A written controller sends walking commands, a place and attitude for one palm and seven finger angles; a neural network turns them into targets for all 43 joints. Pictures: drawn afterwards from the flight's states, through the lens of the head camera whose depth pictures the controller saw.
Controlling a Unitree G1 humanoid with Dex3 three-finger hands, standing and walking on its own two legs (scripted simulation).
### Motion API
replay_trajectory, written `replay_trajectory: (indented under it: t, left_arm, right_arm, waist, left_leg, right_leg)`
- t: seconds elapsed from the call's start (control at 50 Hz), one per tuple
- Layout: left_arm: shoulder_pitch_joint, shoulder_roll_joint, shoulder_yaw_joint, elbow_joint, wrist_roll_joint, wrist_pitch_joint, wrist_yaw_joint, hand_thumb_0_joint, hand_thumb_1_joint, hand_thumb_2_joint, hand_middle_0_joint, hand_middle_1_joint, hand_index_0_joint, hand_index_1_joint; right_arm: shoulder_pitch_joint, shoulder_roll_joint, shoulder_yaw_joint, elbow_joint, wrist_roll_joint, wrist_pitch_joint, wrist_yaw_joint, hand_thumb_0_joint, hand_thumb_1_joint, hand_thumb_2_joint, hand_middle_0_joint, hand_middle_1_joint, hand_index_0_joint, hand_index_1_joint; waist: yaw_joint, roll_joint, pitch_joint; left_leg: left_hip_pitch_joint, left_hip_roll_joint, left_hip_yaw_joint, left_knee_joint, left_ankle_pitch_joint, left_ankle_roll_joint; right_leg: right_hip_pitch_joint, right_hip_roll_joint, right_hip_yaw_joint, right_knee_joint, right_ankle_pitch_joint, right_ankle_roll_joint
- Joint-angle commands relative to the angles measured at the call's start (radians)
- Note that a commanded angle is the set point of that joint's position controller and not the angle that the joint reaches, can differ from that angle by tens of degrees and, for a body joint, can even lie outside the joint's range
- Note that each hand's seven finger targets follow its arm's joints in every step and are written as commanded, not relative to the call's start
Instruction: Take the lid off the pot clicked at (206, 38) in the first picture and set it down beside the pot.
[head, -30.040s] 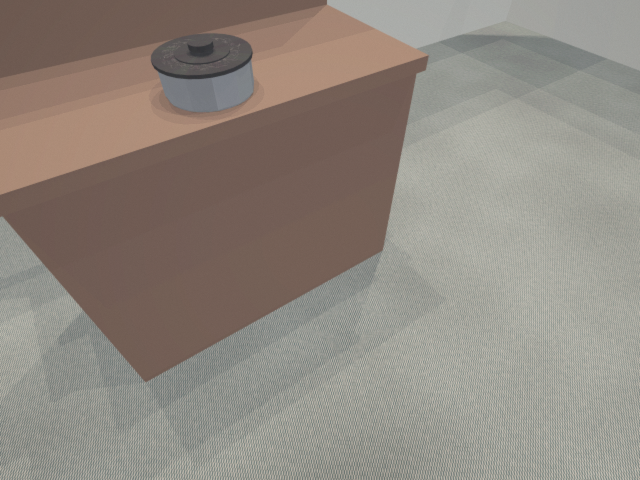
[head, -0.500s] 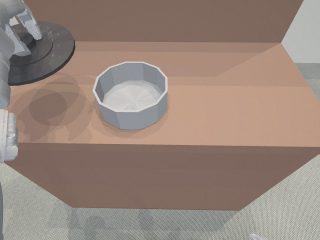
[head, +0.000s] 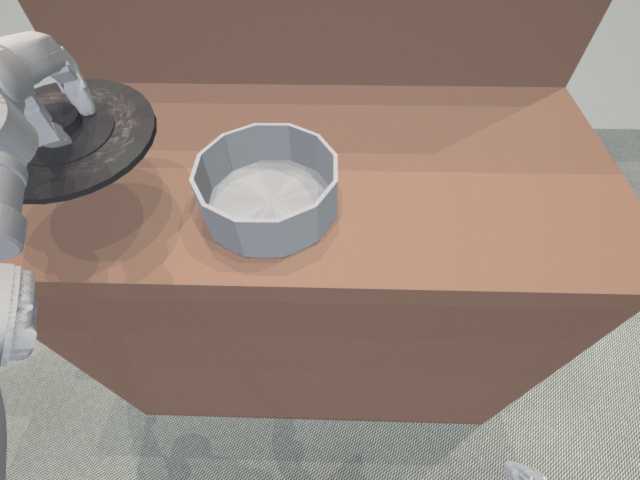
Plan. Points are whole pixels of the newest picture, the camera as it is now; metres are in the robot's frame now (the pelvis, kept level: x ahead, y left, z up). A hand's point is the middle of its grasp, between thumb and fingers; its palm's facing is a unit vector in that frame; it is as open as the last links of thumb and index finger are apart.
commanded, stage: lower the lid onto the table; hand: left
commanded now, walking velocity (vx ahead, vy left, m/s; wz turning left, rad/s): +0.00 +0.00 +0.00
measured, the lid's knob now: (56, 120) +0.48 +0.31 +0.20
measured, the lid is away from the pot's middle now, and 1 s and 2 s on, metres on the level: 0.23 0.24 0.23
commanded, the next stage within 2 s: open the fingers wide in 1.74 s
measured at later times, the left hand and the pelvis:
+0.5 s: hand (60, 145) +0.45 +0.30 +0.19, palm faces -0.35 -0.17 -0.92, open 7.8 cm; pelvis -0.01 +0.01 +0.00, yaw +0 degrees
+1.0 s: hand (78, 161) +0.47 +0.30 +0.15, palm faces -0.40 -0.17 -0.90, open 7.8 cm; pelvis +0.00 +0.02 +0.00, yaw -1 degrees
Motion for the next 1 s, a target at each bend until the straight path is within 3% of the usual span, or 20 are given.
replay_trajectory:
  t: [0.0,0.1,0.14,0.16,0.24,0.28,0.36,0.38,0.46,0.48,0.52,0.56,0.6,0.64,0.66,0.74,0.82,0.86,0.92,0.98]
  left_arm:
    - [-0.579,0.346,0.121,-0.185,0.024,-0.015,0.063,0.000,0.626,1.049,-0.723,-1.012,-0.783,-1.019]
    - [-0.646,0.237,0.027,-0.209,0.006,-0.032,0.067,0.000,0.626,1.049,-0.723,-1.012,-0.783,-1.019]
    - [-0.635,0.293,0.065,-0.170,0.007,-0.037,0.069,0.000,0.626,1.049,-0.723,-1.012,-0.783,-1.019]
    - [-0.669,0.353,0.113,-0.210,0.019,-0.048,0.077,0.000,0.626,1.049,-0.723,-1.012,-0.783,-1.019]
    - [-0.662,0.249,0.027,-0.163,0.002,-0.073,0.074,0.000,0.626,1.049,-0.723,-1.012,-0.783,-1.019]
    - [-0.656,0.268,0.045,-0.082,0.017,-0.073,0.078,0.000,0.626,1.049,-0.723,-1.012,-0.783,-1.019]
    - [-0.743,0.293,0.058,-0.181,0.016,-0.106,0.097,0.000,0.626,1.049,-0.723,-1.012,-0.783,-1.019]
    - [-0.721,0.252,0.034,-0.133,0.017,-0.109,0.096,0.000,0.626,1.049,-0.723,-1.012,-0.783,-1.019]
    - [-0.646,0.341,0.106,-0.056,0.031,-0.115,0.096,0.000,0.626,1.049,-0.723,-1.012,-0.783,-1.019]
    - [-0.649,0.274,0.051,-0.002,0.028,-0.117,0.091,0.000,0.626,1.049,-0.723,-1.012,-0.783,-1.019]
    - [-0.656,0.252,0.029,0.005,0.022,-0.124,0.092,0.000,0.626,1.049,-0.723,-1.012,-0.783,-1.019]
    - [-0.732,0.321,0.073,-0.103,0.030,-0.144,0.107,0.000,0.626,1.049,-0.723,-1.012,-0.783,-1.019]
    - [-0.740,0.309,0.076,-0.099,0.034,-0.158,0.113,0.000,0.626,1.049,-0.723,-1.012,-0.783,-1.019]
    - [-0.651,0.304,0.078,-0.027,0.027,-0.160,0.105,0.000,0.626,1.049,-0.723,-1.012,-0.783,-1.019]
    - [-0.682,0.352,0.113,-0.054,0.035,-0.162,0.111,0.000,0.626,1.049,-0.723,-1.012,-0.783,-1.019]
    - [-0.610,0.278,0.061,-0.007,0.026,-0.172,0.104,0.000,0.626,1.049,-0.723,-1.012,-0.783,-1.019]
    - [-0.609,0.352,0.128,-0.082,0.036,-0.181,0.119,0.000,0.626,1.049,-0.723,-1.012,-0.783,-1.019]
    - [-0.615,0.340,0.123,-0.140,0.028,-0.185,0.118,0.000,0.626,1.049,-0.723,-1.012,-0.783,-1.019]
    - [-0.514,0.312,0.116,-0.048,0.016,-0.177,0.108,0.000,0.626,1.049,-0.723,-1.012,-0.783,-1.019]
    - [-0.507,0.376,0.163,-0.077,0.015,-0.183,0.113,0.000,0.626,1.049,-0.723,-1.012,-0.783,-1.019]
  right_arm:
    - [-0.004,-0.159,-0.049,-0.094,-0.001,-0.012,-0.017,0.000,-0.900,-0.900,0.200,0.300,0.200,0.300]
    - [-0.018,-0.150,-0.050,-0.084,0.000,-0.016,-0.022,0.000,-0.900,-0.900,0.200,0.300,0.200,0.300]
    - [-0.011,-0.166,-0.051,-0.072,-0.005,-0.018,-0.026,0.000,-0.900,-0.900,0.200,0.300,0.200,0.300]
    - [-0.005,-0.159,-0.049,-0.078,-0.006,-0.019,-0.026,0.000,-0.900,-0.900,0.200,0.300,0.200,0.300]
    - [-0.014,-0.156,-0.052,-0.066,-0.004,-0.025,-0.031,0.000,-0.900,-0.900,0.200,0.300,0.200,0.300]
    - [-0.003,-0.158,-0.052,-0.049,-0.005,-0.018,-0.032,0.000,-0.900,-0.900,0.200,0.300,0.200,0.300]
    - [0.010,-0.160,-0.056,-0.046,-0.008,-0.034,-0.032,0.000,-0.900,-0.900,0.200,0.300,0.200,0.300]
    - [0.003,-0.155,-0.056,-0.044,-0.008,-0.037,-0.034,0.000,-0.900,-0.900,0.200,0.300,0.200,0.300]
    - [0.031,-0.168,-0.058,-0.035,-0.013,-0.019,-0.030,0.000,-0.900,-0.900,0.200,0.300,0.200,0.300]
    - [0.019,-0.160,-0.056,-0.034,-0.009,-0.015,-0.032,0.000,-0.900,-0.900,0.200,0.300,0.200,0.300]
    - [0.032,-0.164,-0.060,-0.027,-0.007,-0.010,-0.033,0.000,-0.900,-0.900,0.200,0.300,0.200,0.300]
    - [0.042,-0.172,-0.066,-0.031,-0.010,-0.017,-0.032,0.000,-0.900,-0.900,0.200,0.300,0.200,0.300]
    - [0.059,-0.169,-0.070,-0.028,-0.012,-0.025,-0.035,0.000,-0.900,-0.900,0.200,0.300,0.200,0.300]
    - [0.069,-0.174,-0.070,-0.026,-0.014,-0.026,-0.035,0.000,-0.900,-0.900,0.200,0.300,0.200,0.300]
    - [0.076,-0.177,-0.073,-0.022,-0.013,-0.019,-0.030,0.000,-0.900,-0.900,0.200,0.300,0.200,0.300]
    - [0.079,-0.175,-0.076,-0.031,-0.011,-0.011,-0.026,0.000,-0.900,-0.900,0.200,0.300,0.200,0.300]
    - [0.090,-0.176,-0.081,-0.048,-0.011,0.000,-0.020,0.000,-0.900,-0.900,0.200,0.300,0.200,0.300]
    - [0.096,-0.175,-0.086,-0.049,-0.014,-0.003,-0.016,0.000,-0.900,-0.900,0.200,0.300,0.200,0.300]
    - [0.100,-0.174,-0.084,-0.049,-0.010,0.010,-0.011,0.000,-0.900,-0.900,0.200,0.300,0.200,0.300]
    - [0.089,-0.178,-0.081,-0.065,-0.008,0.020,-0.010,0.000,-0.900,-0.900,0.200,0.300,0.200,0.300]
  waist:
    - [-0.004,0.028,-0.423]
    - [-0.028,0.077,-0.413]
    - [-0.024,0.066,-0.393]
    - [-0.014,0.043,-0.444]
    - [-0.030,0.066,-0.420]
    - [-0.031,0.041,-0.379]
    - [-0.031,0.115,-0.478]
    - [-0.034,0.122,-0.449]
    - [-0.024,0.041,-0.437]
    - [-0.034,0.041,-0.397]
    - [-0.038,0.040,-0.381]
    - [-0.031,0.094,-0.478]
    - [-0.034,0.109,-0.505]
    - [-0.034,0.085,-0.465]
    - [-0.032,0.077,-0.489]
    - [-0.035,0.093,-0.447]
    - [-0.028,0.114,-0.526]
    - [-0.037,0.129,-0.549]
    - [-0.040,0.085,-0.464]
    - [-0.028,0.071,-0.488]
  left_leg:
    - [0.357,-0.020,0.005,0.012,0.332,0.038]
    - [0.390,-0.017,-0.005,0.004,0.270,0.033]
    - [0.358,-0.019,0.001,-0.007,0.221,0.030]
    - [0.367,-0.025,0.002,-0.008,0.216,0.034]
    - [0.367,-0.019,0.002,-0.004,0.227,0.031]
    - [0.336,-0.019,0.003,-0.016,0.157,0.032]
    - [0.407,-0.017,-0.012,-0.008,0.211,0.027]
    - [0.401,-0.018,-0.013,0.001,0.225,0.030]
    - [0.330,-0.022,0.002,-0.007,0.197,0.032]
    - [0.311,-0.024,0.007,-0.007,0.164,0.034]
    - [0.310,-0.020,0.005,-0.021,0.123,0.033]
    - [0.375,-0.016,0.000,-0.004,0.211,0.030]
    - [0.411,-0.011,-0.009,0.014,0.271,0.032]
    - [0.371,-0.010,0.000,0.020,0.286,0.029]
    - [0.371,-0.013,0.000,0.019,0.274,0.033]
    - [0.352,-0.008,0.006,0.028,0.310,0.025]
    - [0.395,-0.007,-0.001,0.052,0.388,0.033]
    - [0.430,-0.003,-0.003,0.073,0.474,0.033]
    - [0.371,-0.005,-0.001,0.067,0.420,0.034]
    - [0.350,-0.008,0.002,0.071,0.408,0.037]
  right_leg:
    - [-0.026,0.070,-0.053,-0.024,0.282,-0.053]
    - [-0.083,0.075,-0.061,-0.033,0.216,-0.056]
    - [-0.071,0.074,-0.061,-0.045,0.206,-0.063]
    - [-0.040,0.075,-0.053,-0.036,0.214,-0.057]
    - [-0.067,0.074,-0.063,-0.039,0.218,-0.062]
    - [-0.082,0.075,-0.063,-0.042,0.179,-0.058]
    - [-0.085,0.082,-0.060,-0.032,0.183,-0.063]
    - [-0.099,0.084,-0.062,-0.032,0.189,-0.067]
    - [-0.057,0.078,-0.057,-0.030,0.216,-0.061]
    - [-0.077,0.077,-0.062,-0.031,0.200,-0.062]
    - [-0.095,0.078,-0.065,-0.039,0.172,-0.059]
    - [-0.083,0.083,-0.057,-0.027,0.205,-0.063]
    - [-0.094,0.086,-0.058,-0.020,0.229,-0.064]
    - [-0.095,0.085,-0.062,-0.027,0.241,-0.067]
    - [-0.082,0.086,-0.055,-0.020,0.243,-0.059]
    - [-0.108,0.084,-0.065,-0.017,0.255,-0.065]
    - [-0.093,0.086,-0.051,0.000,0.290,-0.060]
    - [-0.105,0.088,-0.048,0.003,0.322,-0.055]
    - [-0.120,0.089,-0.057,0.001,0.301,-0.052]
    - [-0.094,0.087,-0.054,0.014,0.307,-0.053]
